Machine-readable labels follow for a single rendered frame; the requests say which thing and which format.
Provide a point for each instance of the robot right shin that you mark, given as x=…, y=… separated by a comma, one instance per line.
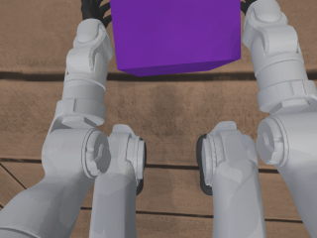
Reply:
x=250, y=144

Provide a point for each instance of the right robot hand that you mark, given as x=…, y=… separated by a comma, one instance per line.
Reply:
x=245, y=5

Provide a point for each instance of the right robot upper arm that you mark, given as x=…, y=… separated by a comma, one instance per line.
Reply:
x=289, y=142

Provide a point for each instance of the robot right forearm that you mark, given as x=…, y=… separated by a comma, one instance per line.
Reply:
x=277, y=61

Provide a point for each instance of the right robot thigh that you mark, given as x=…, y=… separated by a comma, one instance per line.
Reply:
x=238, y=210

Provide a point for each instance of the left robot hand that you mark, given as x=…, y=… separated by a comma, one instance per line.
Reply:
x=91, y=9

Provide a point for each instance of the carton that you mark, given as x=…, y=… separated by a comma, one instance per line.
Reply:
x=157, y=37

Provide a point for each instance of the left robot upper arm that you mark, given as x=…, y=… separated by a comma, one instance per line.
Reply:
x=72, y=159

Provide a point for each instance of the robot left forearm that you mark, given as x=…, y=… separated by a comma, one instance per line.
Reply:
x=84, y=85

